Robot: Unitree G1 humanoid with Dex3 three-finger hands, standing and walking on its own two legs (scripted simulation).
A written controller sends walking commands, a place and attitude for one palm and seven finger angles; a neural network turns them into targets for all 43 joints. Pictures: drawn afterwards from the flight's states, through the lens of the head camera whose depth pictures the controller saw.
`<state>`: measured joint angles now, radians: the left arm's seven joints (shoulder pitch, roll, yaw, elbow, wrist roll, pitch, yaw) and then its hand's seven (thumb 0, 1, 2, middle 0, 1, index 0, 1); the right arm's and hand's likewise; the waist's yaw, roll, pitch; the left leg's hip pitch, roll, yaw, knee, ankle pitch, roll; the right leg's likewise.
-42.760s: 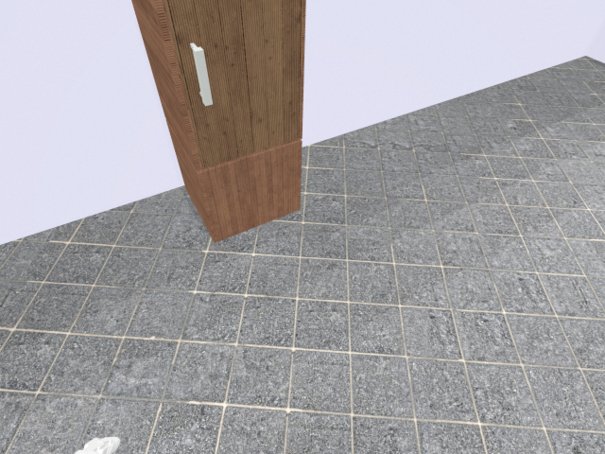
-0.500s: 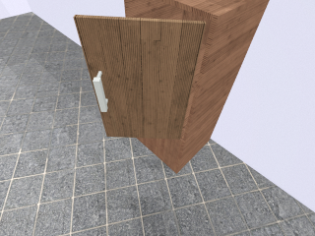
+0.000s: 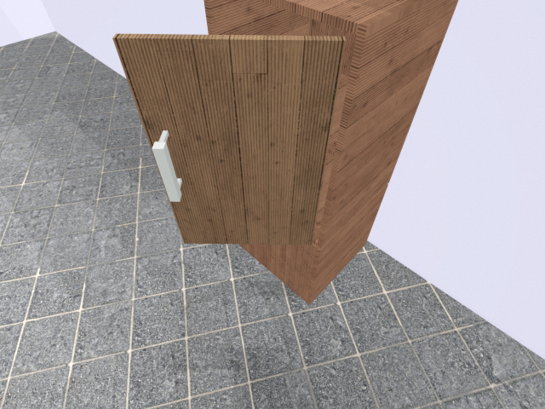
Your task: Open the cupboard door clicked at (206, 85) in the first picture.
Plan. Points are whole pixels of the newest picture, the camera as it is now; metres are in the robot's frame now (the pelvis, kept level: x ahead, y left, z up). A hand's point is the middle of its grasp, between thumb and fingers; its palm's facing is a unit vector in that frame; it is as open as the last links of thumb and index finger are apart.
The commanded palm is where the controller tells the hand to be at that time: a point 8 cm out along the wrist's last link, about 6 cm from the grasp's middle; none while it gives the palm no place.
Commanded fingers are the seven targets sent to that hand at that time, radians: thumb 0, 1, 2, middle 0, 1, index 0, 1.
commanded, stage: shuffle to correct the standing spot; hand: left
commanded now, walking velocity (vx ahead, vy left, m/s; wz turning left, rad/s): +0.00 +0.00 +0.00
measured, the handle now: (170, 167) +0.58 +0.26 -0.01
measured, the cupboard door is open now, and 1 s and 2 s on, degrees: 43 43 43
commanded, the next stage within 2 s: come to a stop and stand still in 0.20 s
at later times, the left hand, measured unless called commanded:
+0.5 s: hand out of the picture +0.01 +0.20 -0.19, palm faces +0.03 -0.98 -0.21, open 7.4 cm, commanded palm none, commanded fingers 0.00 0.90 0.90 -0.20 -0.30 -0.20 -0.30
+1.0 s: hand out of the picture +0.10 +0.17 -0.16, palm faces -0.03 -0.97 -0.23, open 7.4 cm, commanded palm none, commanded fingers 0.00 0.90 0.90 -0.20 -0.30 -0.20 -0.30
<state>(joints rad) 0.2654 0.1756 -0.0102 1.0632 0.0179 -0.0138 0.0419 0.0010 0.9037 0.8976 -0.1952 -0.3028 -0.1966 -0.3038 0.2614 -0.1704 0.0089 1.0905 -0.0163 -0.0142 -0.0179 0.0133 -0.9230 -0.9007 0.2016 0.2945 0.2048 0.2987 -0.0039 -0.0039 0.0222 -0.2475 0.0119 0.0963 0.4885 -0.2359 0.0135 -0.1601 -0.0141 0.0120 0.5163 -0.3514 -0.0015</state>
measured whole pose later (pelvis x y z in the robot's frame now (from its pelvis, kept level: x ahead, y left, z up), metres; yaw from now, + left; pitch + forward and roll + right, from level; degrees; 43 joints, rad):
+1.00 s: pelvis +0.02 +0.00 +0.00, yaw -1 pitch -2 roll +0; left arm 0.21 0.16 -0.02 0.99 0.01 -0.01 0.04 0.00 0.91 0.90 -0.20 -0.30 -0.20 -0.30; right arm 0.24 -0.18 0.00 1.01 -0.02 0.01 -0.02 0.00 -0.91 -0.90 0.20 0.29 0.20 0.30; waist -0.02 0.02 0.01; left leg -0.20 0.03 0.10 0.53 -0.30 0.00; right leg -0.21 -0.01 -0.05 0.54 -0.31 -0.02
